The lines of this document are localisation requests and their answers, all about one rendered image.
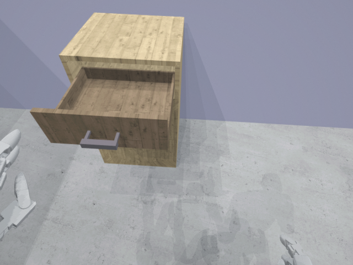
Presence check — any handle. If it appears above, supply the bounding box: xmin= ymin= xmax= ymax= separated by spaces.
xmin=80 ymin=130 xmax=120 ymax=150

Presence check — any robot right hand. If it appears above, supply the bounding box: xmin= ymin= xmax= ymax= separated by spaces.
xmin=277 ymin=234 xmax=313 ymax=265

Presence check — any cabinet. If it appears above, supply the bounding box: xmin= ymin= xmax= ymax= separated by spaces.
xmin=59 ymin=13 xmax=184 ymax=168

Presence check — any drawer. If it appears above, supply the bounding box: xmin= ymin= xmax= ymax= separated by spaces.
xmin=30 ymin=67 xmax=175 ymax=150

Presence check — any robot left hand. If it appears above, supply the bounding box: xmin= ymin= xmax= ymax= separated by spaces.
xmin=0 ymin=129 xmax=36 ymax=241

